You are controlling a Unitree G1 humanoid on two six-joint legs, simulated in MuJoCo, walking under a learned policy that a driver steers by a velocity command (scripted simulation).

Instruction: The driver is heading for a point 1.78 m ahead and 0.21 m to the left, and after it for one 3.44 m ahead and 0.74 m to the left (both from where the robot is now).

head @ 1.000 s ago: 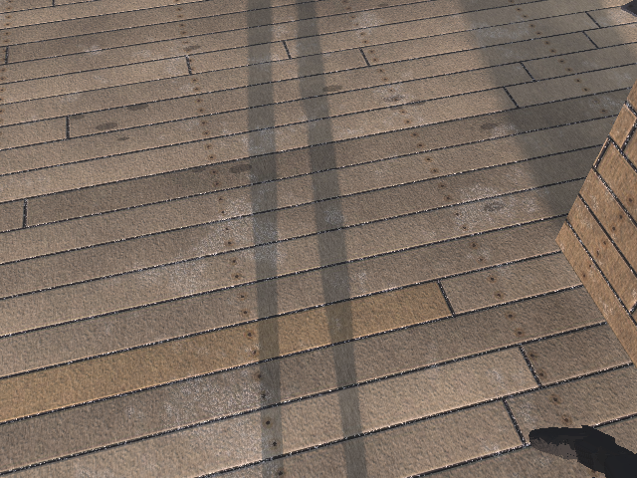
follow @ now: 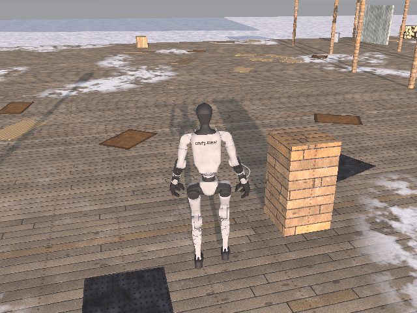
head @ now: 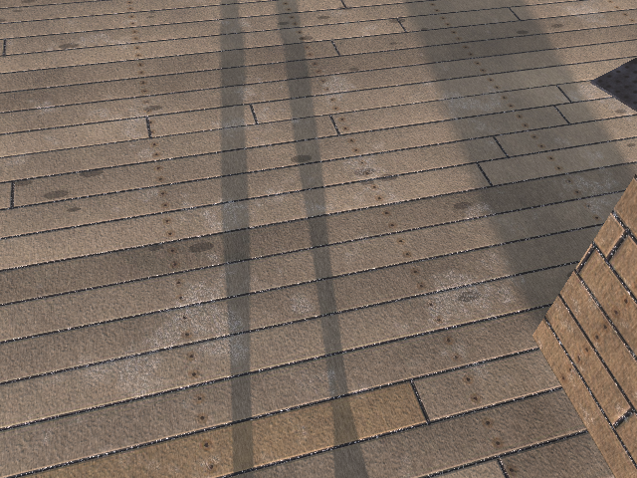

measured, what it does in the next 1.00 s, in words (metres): steps on the spot, turning left: right foot, then left foot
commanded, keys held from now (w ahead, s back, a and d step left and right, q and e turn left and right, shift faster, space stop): q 0.48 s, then no key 0.26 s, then w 0.26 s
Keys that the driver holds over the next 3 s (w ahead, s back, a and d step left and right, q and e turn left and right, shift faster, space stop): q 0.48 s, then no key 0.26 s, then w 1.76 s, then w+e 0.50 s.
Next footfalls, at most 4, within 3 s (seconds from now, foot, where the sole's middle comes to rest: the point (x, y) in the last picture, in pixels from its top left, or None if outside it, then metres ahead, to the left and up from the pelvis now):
0.38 right None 0.07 -0.11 -0.78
0.80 left None -0.03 0.07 -0.78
1.22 right None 0.25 -0.06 -0.78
1.76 left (203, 472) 0.50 0.21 -0.78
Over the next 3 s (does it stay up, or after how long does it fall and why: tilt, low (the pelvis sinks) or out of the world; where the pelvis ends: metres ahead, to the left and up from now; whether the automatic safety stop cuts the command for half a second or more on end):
stays up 0.99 0.33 0.00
